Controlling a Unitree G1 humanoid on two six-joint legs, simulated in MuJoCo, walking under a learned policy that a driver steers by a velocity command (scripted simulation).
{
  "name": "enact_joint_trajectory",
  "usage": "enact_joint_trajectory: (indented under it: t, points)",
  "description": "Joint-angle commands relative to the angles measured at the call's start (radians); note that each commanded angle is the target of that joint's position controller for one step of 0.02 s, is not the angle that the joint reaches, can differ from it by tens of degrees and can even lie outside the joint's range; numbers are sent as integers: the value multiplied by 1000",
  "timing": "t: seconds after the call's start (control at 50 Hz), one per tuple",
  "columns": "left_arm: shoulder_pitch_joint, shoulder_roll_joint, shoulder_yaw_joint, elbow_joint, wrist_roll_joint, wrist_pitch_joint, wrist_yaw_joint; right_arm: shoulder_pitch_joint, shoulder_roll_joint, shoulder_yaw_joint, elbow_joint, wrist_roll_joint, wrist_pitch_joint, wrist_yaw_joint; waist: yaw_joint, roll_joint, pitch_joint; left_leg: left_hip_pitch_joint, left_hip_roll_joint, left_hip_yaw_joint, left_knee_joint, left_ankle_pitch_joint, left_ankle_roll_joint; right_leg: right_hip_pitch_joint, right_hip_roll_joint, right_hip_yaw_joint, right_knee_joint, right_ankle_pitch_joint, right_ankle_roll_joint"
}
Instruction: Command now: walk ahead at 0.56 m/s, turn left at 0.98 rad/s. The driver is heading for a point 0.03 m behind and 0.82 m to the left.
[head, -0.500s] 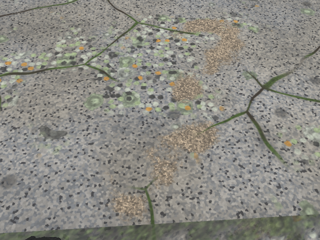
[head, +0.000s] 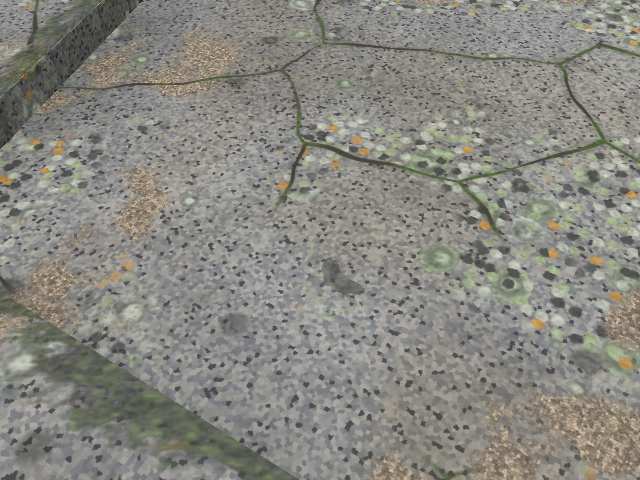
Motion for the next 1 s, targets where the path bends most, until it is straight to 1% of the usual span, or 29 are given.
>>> enact_joint_trajectory:
  t: [0.02,0.04,0.06,0.12,0.18,0.22,0.26,0.32,0.34,0.36,0.38,0.4,0.42,0.48,0.52,0.56,0.62,0.74,0.78,0.82,0.84,0.86,0.88,0.9,0.92,0.94,0.96,0.98,1.0]
  points:
    - [65,82,4,-11,24,-23,-10,-143,17,20,-68,11,-27,32,43,-58,126,-367,89,13,18,112,1,210,-290,176,-132,-54,-132]
    - [108,78,1,17,32,-22,-18,-156,25,25,-65,14,-35,37,52,-55,133,-388,101,18,8,142,9,230,-297,138,-127,20,-139]
    - [214,194,61,71,-38,27,-45,-270,-83,-25,-130,37,12,24,53,167,200,-317,80,76,6,96,40,111,-304,69,-94,41,-50]
    - [207,105,42,95,-31,49,-55,-284,-15,-9,-150,57,54,33,33,-69,247,-300,87,142,-39,149,72,51,-267,-26,-120,61,7]
    - [255,48,35,143,-18,49,-42,-358,8,-2,-181,46,56,27,37,-80,258,-309,87,200,-120,92,121,152,-271,-96,-99,194,0]
    - [281,54,38,177,-15,55,-29,-398,21,6,-200,40,55,26,28,-81,255,-268,68,246,-190,17,165,225,-274,-150,-71,356,2]
    - [251,78,39,190,-19,64,-17,-361,26,10,-187,41,57,16,-32,-95,206,-61,-12,325,-276,-47,221,214,-266,-230,29,837,20]
    - [202,193,65,181,-21,94,-6,-31,-56,-33,-92,48,53,-20,-211,-141,25,402,-130,327,-318,-196,291,120,-329,-227,474,1292,-11]
    - [154,204,69,159,-17,97,-18,208,-115,-69,-15,44,48,-43,-311,-103,-82,735,-138,242,-417,-195,332,-74,-328,-210,785,1112,-1]
    - [154,112,57,123,-17,91,-39,164,-199,-108,-8,69,63,-68,-239,135,-131,1051,49,-121,-525,-397,385,-497,-148,-179,1153,84,57]
    - [66,115,48,-9,-20,61,-50,132,-280,-114,-60,48,79,-69,-196,124,-225,1143,250,-635,-678,-511,515,-764,-15,0,1382,-236,95]
    - [-95,150,55,-58,-21,38,-48,175,-246,-108,-46,38,84,-83,-239,-43,-140,1047,258,-611,-747,-354,487,-830,-55,129,1344,-135,94]
    - [-45,130,47,-54,-28,24,-44,171,-218,-103,-2,52,69,-92,-172,-59,-14,874,253,-543,-793,-289,470,-786,-107,147,1205,-110,82]
    - [59,125,46,-2,28,73,-38,28,-136,-68,-8,49,16,-106,-15,-63,125,478,101,-318,-812,-159,424,-545,-162,167,955,-214,109]
    - [14,99,38,-25,31,106,-45,-3,-143,-63,-16,50,-5,-95,1,5,160,259,24,-252,-834,-98,415,-399,-133,103,793,-258,134]
    - [-103,60,28,-73,11,98,-57,55,-149,-69,5,28,-24,-84,-48,34,166,224,5,-255,-836,110,386,-423,-87,64,755,93,128]
    - [-195,100,36,-116,20,77,-74,122,-131,-70,65,65,-33,-99,-76,85,101,346,-25,-271,-671,122,314,-467,-80,161,547,453,84]
    - [-230,115,35,-159,-30,67,-80,121,-140,-67,38,24,-31,-111,-92,111,121,374,-38,-379,-451,96,250,-276,-19,230,316,398,63]
    - [-30,147,54,-99,-49,46,-60,86,-144,-61,49,2,-22,-120,15,56,47,462,-110,-346,-153,151,217,-100,-47,234,154,522,62]
    - [287,157,78,49,-52,37,-48,34,-98,-45,12,33,-9,-136,145,-20,-45,389,-166,-231,351,77,181,209,-128,239,-42,803,78]
    - [324,161,83,75,-29,41,-45,14,-26,-32,-18,57,0,-130,137,-131,-30,114,-240,-154,639,-458,158,392,-189,268,59,731,73]
    - [372,115,51,67,32,40,-59,-22,58,0,-104,84,-7,-128,107,-257,-34,-213,-200,-103,986,-655,176,533,-262,253,468,1046,142]
    - [308,95,47,56,68,44,-72,173,117,13,-149,128,-22,-144,-46,-451,-156,-404,-140,23,1165,-599,163,663,-395,448,514,1256,100]
    - [241,128,72,23,61,55,-52,182,89,19,-120,102,-21,-145,-39,-351,-236,-504,-110,93,1252,-448,168,610,-475,651,314,552,-80]
    - [204,91,63,24,61,47,-45,37,67,22,-133,56,-6,-139,-23,-184,-107,-581,-83,111,1323,-358,167,415,-479,721,134,91,-179]
    - [189,59,50,67,42,38,-36,-121,74,28,-178,33,10,-124,-13,-49,34,-657,-51,97,1377,-343,178,248,-470,723,-2,-174,-169]
    - [208,89,46,112,29,7,-30,-239,81,34,-246,22,26,-110,-25,-26,164,-730,3,47,1417,-344,181,114,-533,728,-23,-22,-167]
    - [211,34,23,164,7,-7,-34,-273,96,42,-271,10,44,-92,-88,106,251,-699,37,-46,1284,-329,195,-54,-500,573,-4,61,-81]
    - [173,-12,2,187,6,-7,-49,-268,130,60,-282,34,57,-80,-142,86,281,-590,22,-15,1151,-309,206,-229,-399,347,-40,54,12]
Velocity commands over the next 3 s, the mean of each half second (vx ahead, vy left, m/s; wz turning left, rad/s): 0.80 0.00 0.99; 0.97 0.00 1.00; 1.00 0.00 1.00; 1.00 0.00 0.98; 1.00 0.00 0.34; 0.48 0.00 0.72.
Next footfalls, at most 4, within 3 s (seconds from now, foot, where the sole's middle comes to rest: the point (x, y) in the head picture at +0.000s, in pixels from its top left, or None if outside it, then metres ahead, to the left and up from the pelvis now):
0.34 left None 0.31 0.16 -0.79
0.84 right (261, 422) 0.73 0.23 -0.94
1.18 left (117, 373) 0.75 0.56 -0.79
1.48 right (120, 309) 1.05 0.68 -0.94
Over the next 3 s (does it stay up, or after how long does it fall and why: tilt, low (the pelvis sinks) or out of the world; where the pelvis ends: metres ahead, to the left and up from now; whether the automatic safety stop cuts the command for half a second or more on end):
stays up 0.42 1.85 -0.04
